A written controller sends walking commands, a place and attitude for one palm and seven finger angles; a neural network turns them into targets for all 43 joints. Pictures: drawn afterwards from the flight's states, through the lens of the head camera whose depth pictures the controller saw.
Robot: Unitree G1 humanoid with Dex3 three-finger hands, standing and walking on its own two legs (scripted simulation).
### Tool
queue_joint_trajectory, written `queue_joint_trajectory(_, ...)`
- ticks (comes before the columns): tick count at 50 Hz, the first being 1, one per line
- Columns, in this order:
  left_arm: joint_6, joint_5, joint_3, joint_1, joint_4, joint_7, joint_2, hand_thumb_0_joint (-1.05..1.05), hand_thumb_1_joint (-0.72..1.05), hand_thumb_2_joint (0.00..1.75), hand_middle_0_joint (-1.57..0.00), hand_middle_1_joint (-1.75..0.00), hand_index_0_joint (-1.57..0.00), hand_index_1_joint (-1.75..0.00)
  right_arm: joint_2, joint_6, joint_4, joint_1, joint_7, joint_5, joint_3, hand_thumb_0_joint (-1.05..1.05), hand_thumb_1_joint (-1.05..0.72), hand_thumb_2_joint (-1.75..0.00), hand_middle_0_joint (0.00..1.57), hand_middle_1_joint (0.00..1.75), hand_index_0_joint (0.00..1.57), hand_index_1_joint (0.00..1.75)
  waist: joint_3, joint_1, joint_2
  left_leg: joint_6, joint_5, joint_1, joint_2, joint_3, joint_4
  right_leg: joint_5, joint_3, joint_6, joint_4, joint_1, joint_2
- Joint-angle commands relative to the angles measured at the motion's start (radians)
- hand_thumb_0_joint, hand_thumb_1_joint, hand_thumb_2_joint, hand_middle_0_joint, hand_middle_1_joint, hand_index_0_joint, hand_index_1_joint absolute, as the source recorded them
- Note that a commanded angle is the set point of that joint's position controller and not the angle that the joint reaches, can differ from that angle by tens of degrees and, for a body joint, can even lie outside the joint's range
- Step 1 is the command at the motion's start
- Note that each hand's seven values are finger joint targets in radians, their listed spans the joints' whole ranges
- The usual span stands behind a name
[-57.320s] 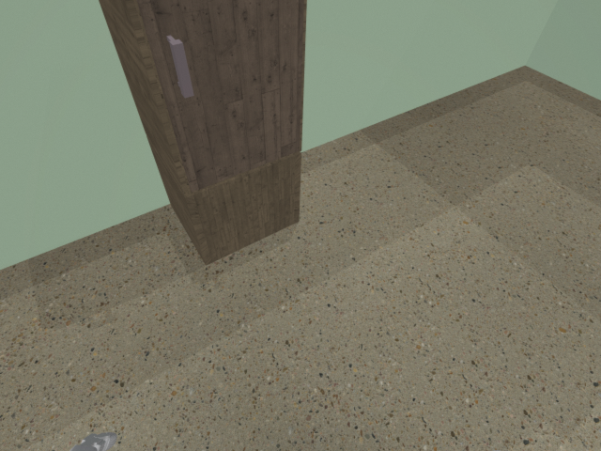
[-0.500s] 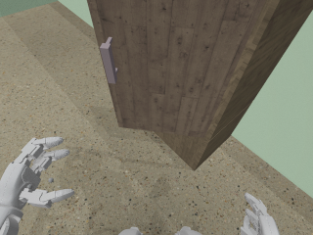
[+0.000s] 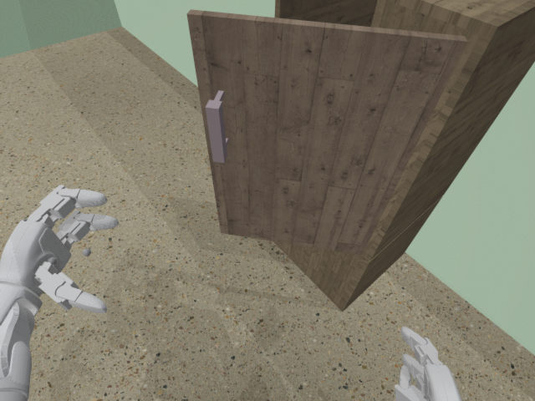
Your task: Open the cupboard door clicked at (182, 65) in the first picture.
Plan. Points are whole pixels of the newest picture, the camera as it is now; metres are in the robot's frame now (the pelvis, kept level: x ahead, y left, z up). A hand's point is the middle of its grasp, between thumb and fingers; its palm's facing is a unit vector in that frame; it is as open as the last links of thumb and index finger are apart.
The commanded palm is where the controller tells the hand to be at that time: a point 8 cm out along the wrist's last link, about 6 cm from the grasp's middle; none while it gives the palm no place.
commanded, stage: raise the hand with hooked fingers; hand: left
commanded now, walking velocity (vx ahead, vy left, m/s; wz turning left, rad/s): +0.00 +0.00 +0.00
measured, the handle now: (220, 126) +0.56 +0.14 +0.09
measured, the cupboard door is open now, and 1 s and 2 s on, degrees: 40 40 40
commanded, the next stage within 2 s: move the hooked fingers beside the handle in 0.62 s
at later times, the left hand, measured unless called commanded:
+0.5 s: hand (96, 236) +0.30 +0.26 +0.10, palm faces -0.02 -1.00 -0.03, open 14.0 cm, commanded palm +0.26 +0.31 +0.11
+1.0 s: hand (120, 219) +0.32 +0.24 +0.11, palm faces -0.03 -1.00 -0.03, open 14.0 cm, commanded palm +0.30 +0.29 +0.11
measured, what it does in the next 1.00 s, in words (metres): stands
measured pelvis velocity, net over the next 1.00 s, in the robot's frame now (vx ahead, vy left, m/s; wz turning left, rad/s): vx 0.00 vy -0.02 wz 0.00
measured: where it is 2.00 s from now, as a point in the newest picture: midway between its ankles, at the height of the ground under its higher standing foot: outside the picture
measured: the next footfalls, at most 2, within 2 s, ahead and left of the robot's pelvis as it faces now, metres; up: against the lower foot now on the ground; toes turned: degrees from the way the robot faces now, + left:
none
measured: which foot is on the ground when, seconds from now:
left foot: down 0.00-1.00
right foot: down 0.00-1.00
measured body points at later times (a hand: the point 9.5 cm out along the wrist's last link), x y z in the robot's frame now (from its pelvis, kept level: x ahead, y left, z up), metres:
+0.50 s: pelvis +0.00 -0.01 +0.01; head +0.03 +0.00 +0.46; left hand +0.29 +0.32 +0.11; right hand +0.16 -0.26 -0.07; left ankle -0.01 +0.06 -0.71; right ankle +0.03 -0.11 -0.71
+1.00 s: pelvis +0.00 -0.02 +0.01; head +0.04 -0.02 +0.46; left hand +0.32 +0.29 +0.11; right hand +0.16 -0.27 -0.07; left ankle -0.01 +0.06 -0.71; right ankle +0.03 -0.11 -0.71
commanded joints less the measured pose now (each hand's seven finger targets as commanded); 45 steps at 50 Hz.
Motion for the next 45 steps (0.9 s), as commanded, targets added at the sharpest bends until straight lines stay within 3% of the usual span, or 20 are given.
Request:
queue_joint_trajectory(1, -0.035, -0.016, 0.097, -0.289, -0.156, -0.018, 0.267, 0.00, -0.50, 0.30, -0.30, -1.20, -0.30, -1.20, -0.164, -0.035, -0.134, -0.039, -0.021, 0.006, -0.071, 0.00, -0.90, -0.90, 0.20, 0.30, 0.20, 0.30, -0.203, -0.012, 0.075, -0.103, 0.354, 0.144, 0.068, -0.121, -0.184, 0.148, 0.027, -0.019, -0.074, 0.088, 0.001)
queue_joint_trajectory(6, -0.028, -0.010, 0.124, -0.370, -0.124, -0.027, 0.318, 0.00, -0.50, 0.30, -0.30, -1.20, -0.30, -1.20, -0.164, -0.026, -0.132, -0.038, -0.028, 0.005, -0.067, 0.00, -0.90, -0.90, 0.20, 0.30, 0.20, 0.30, -0.221, -0.010, 0.096, -0.106, 0.370, 0.185, 0.069, -0.127, -0.204, 0.152, 0.031, -0.021, -0.096, 0.107, -0.002)
queue_joint_trajectory(10, -0.011, -0.014, 0.099, -0.286, -0.056, -0.044, 0.272, 0.00, -0.50, 0.30, -0.30, -1.20, -0.30, -1.20, -0.166, -0.024, -0.134, -0.027, -0.017, 0.006, -0.070, 0.00, -0.90, -0.90, 0.20, 0.30, 0.20, 0.30, -0.204, -0.003, 0.052, -0.107, 0.425, 0.181, 0.071, -0.123, -0.203, 0.183, 0.028, -0.019, -0.100, 0.106, -0.003)
queue_joint_trajectory(12, -0.005, -0.012, 0.095, -0.293, -0.063, -0.045, 0.270, 0.00, -0.50, 0.30, -0.30, -1.20, -0.30, -1.20, -0.168, -0.022, -0.139, -0.033, -0.013, 0.007, -0.073, 0.00, -0.90, -0.90, 0.20, 0.30, 0.20, 0.30, -0.191, -0.005, 0.069, -0.103, 0.402, 0.165, 0.068, -0.114, -0.202, 0.179, 0.028, -0.017, -0.099, 0.095, -0.005)
queue_joint_trajectory(15, -0.018, -0.014, 0.126, -0.312, -0.104, -0.034, 0.306, 0.00, -0.50, 0.30, -0.30, -1.20, -0.30, -1.20, -0.167, -0.019, -0.144, -0.031, -0.009, 0.002, -0.075, 0.00, -0.90, -0.90, 0.20, 0.30, 0.20, 0.30, -0.226, 0.001, 0.076, -0.102, 0.401, 0.172, 0.063, -0.101, -0.200, 0.191, 0.036, -0.021, -0.103, 0.125, -0.003)
queue_joint_trajectory(19, -0.039, -0.015, 0.141, -0.321, -0.122, -0.017, 0.317, 0.00, -0.50, 0.30, -0.30, -1.20, -0.30, -1.20, -0.165, -0.017, -0.141, -0.032, -0.012, -0.001, -0.075, 0.00, -0.90, -0.90, 0.20, 0.30, 0.20, 0.30, -0.219, 0.001, 0.061, -0.095, 0.381, 0.149, 0.059, -0.092, -0.194, 0.200, 0.041, -0.024, -0.103, 0.142, -0.001)
queue_joint_trajectory(24, -0.046, -0.015, 0.123, -0.337, -0.113, -0.019, 0.301, 0.00, -0.50, 0.30, -0.30, -1.20, -0.30, -1.20, -0.160, -0.015, -0.135, -0.038, -0.022, 0.002, -0.072, 0.00, -0.90, -0.90, 0.20, 0.30, 0.20, 0.30, -0.208, -0.010, 0.055, -0.074, 0.315, 0.121, 0.052, -0.075, -0.190, 0.182, 0.056, -0.021, -0.118, 0.156, -0.004)
queue_joint_trajectory(26, -0.045, -0.010, 0.121, -0.334, -0.118, -0.024, 0.301, 0.00, -0.50, 0.30, -0.30, -1.20, -0.30, -1.20, -0.157, -0.015, -0.135, -0.040, -0.024, 0.005, -0.072, 0.00, -0.90, -0.90, 0.20, 0.30, 0.20, 0.30, -0.223, -0.012, 0.095, -0.072, 0.316, 0.132, 0.051, -0.073, -0.193, 0.185, 0.056, -0.020, -0.118, 0.154, -0.006)
queue_joint_trajectory(31, -0.038, -0.017, 0.127, -0.309, -0.093, -0.026, 0.296, 0.00, -0.50, 0.30, -0.30, -1.20, -0.30, -1.20, -0.155, -0.015, -0.135, -0.041, -0.026, 0.006, -0.070, 0.00, -0.90, -0.90, 0.20, 0.30, 0.20, 0.30, -0.229, -0.009, 0.050, -0.062, 0.328, 0.110, 0.047, -0.062, -0.183, 0.222, 0.065, -0.015, -0.120, 0.185, -0.006)
queue_joint_trajectory(34, -0.035, -0.015, 0.119, -0.322, -0.094, -0.027, 0.298, 0.00, -0.50, 0.30, -0.30, -1.20, -0.30, -1.20, -0.157, -0.014, -0.132, -0.042, -0.026, 0.006, -0.070, 0.00, -0.90, -0.90, 0.20, 0.30, 0.20, 0.30, -0.208, -0.009, 0.054, -0.063, 0.328, 0.107, 0.048, -0.063, -0.180, 0.224, 0.064, -0.019, -0.119, 0.180, -0.006)
queue_joint_trajectory(36, -0.037, -0.015, 0.114, -0.318, -0.098, -0.027, 0.287, 0.00, -0.50, 0.30, -0.30, -1.20, -0.30, -1.20, -0.153, -0.013, -0.136, -0.042, -0.027, 0.009, -0.071, 0.00, -0.90, -0.90, 0.20, 0.30, 0.20, 0.30, -0.227, -0.013, 0.052, -0.060, 0.331, 0.114, 0.046, -0.060, -0.182, 0.230, 0.065, -0.014, -0.120, 0.185, -0.007)
queue_joint_trajectory(42, -0.041, -0.003, 0.063, -0.445, -0.053, -0.012, 0.259, 0.00, -0.50, 0.30, -0.30, -1.20, -0.30, -1.20, -0.155, -0.006, -0.115, -0.036, -0.037, 0.011, -0.069, 0.00, -0.90, -0.90, 0.20, 0.30, 0.20, 0.30, -0.207, -0.038, 0.049, -0.057, 0.283, 0.104, 0.045, -0.058, -0.180, 0.196, 0.068, -0.010, -0.124, 0.151, -0.011)
queue_joint_trajectory(44, -0.041, 0.006, 0.100, -0.462, -0.010, -0.004, 0.312, 0.00, -0.50, 0.30, -0.30, -1.20, -0.30, -1.20, -0.162, 0.001, -0.106, -0.028, -0.039, 0.009, -0.070, 0.00, -0.90, -0.90, 0.20, 0.30, 0.20, 0.30, -0.205, -0.032, 0.011, -0.053, 0.277, 0.079, 0.045, -0.055, -0.172, 0.195, 0.079, -0.013, -0.126, 0.173, -0.012)
queue_joint_trajectory(45, -0.046, 0.010, 0.061, -0.502, -0.017, -0.009, 0.280, 0.00, -0.50, 0.30, -0.30, -1.20, -0.30, -1.20, -0.158, 0.005, -0.108, -0.029, -0.038, 0.011, -0.066, 0.00, -0.90, -0.90, 0.20, 0.30, 0.20, 0.30, -0.225, -0.041, 0.032, -0.052, 0.284, 0.087, 0.043, -0.051, -0.177, 0.206, 0.081, -0.011, -0.124, 0.180, -0.015)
